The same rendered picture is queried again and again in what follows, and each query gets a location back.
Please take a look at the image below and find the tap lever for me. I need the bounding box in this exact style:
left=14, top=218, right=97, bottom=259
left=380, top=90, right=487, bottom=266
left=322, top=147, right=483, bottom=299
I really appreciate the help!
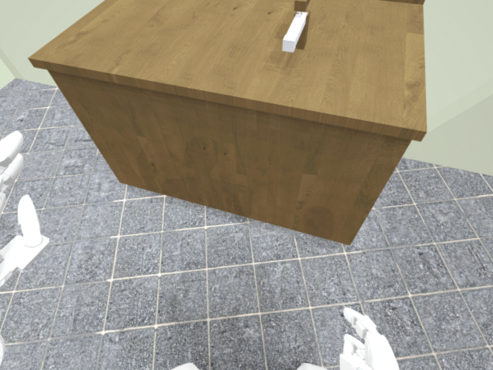
left=282, top=12, right=307, bottom=52

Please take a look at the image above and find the right robot hand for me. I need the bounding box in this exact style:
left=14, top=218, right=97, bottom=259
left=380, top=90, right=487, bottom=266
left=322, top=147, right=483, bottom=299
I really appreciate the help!
left=340, top=308, right=400, bottom=370

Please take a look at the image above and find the left robot hand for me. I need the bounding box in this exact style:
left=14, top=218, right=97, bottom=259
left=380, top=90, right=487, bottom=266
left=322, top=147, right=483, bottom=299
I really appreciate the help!
left=0, top=131, right=49, bottom=289

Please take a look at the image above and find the counter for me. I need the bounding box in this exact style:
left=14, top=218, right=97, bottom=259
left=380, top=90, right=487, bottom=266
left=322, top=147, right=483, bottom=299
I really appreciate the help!
left=28, top=0, right=427, bottom=245

